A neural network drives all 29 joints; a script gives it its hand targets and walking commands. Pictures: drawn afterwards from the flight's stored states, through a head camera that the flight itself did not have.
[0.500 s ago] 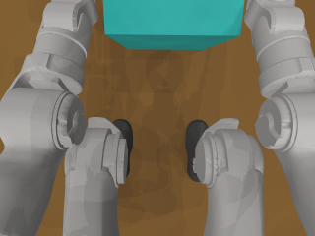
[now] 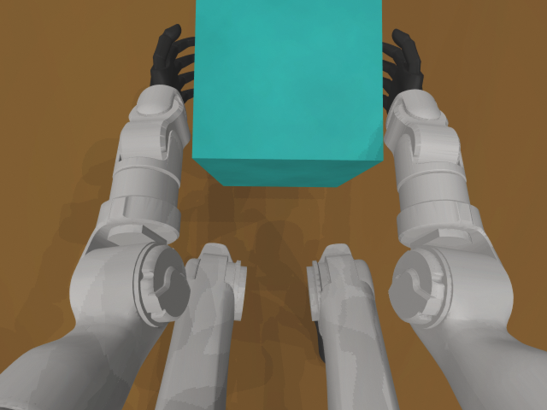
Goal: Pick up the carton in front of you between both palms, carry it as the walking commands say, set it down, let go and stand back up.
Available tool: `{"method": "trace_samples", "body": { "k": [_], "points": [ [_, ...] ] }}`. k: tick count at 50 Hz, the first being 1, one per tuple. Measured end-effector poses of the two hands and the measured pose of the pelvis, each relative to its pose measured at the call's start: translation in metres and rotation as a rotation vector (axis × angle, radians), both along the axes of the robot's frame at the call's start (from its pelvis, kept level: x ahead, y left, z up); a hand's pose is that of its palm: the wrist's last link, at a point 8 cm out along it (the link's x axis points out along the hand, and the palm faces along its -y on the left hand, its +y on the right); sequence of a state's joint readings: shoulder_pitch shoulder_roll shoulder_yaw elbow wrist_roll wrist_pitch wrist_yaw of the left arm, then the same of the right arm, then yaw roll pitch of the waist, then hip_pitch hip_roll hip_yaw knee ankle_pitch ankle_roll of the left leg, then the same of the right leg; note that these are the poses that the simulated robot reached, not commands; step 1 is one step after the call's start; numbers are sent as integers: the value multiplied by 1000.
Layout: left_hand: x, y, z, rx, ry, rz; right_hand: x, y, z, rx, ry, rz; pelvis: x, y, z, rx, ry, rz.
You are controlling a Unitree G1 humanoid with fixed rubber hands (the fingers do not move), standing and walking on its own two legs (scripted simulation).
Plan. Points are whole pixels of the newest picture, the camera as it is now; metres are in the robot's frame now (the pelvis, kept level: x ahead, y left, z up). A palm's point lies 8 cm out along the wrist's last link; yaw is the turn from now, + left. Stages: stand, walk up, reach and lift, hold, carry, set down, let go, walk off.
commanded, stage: reach and lift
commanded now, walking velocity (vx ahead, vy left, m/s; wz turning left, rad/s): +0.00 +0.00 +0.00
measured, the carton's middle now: (283, 110) +0.52 -0.01 -0.14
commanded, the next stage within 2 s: none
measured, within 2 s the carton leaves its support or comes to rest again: neither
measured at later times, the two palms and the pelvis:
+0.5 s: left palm (109, 59) +0.48 +0.14 +0.07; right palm (466, 67) +0.48 -0.16 +0.07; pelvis +0.02 +0.00 +0.12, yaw +0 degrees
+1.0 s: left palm out of the picture +0.43 +0.15 +0.23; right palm out of the picture +0.43 -0.15 +0.23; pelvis +0.07 +0.00 +0.26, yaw +0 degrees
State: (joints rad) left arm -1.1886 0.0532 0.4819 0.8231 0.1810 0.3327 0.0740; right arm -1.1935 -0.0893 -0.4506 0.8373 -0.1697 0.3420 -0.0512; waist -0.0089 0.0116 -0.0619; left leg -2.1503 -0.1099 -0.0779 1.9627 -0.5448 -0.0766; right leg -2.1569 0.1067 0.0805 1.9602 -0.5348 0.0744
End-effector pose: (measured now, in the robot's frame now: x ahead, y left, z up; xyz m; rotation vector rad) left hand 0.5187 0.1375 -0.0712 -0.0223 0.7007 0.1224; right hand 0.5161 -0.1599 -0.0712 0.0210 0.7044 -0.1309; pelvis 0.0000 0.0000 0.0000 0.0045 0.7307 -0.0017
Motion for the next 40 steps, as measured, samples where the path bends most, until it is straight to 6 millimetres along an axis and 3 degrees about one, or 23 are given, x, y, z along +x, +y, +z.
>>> {"method": "trace_samples", "body": {
  "k": [13,40],
  "points": [
    [-16,3,69,1,-18,3,-16,2,69,-3,-18,0,-5,0,55,-1,17,4],
    [-66,6,241,-5,-8,16,-66,5,240,8,-8,-15,52,0,204,-4,-190,-1]
  ]
}}
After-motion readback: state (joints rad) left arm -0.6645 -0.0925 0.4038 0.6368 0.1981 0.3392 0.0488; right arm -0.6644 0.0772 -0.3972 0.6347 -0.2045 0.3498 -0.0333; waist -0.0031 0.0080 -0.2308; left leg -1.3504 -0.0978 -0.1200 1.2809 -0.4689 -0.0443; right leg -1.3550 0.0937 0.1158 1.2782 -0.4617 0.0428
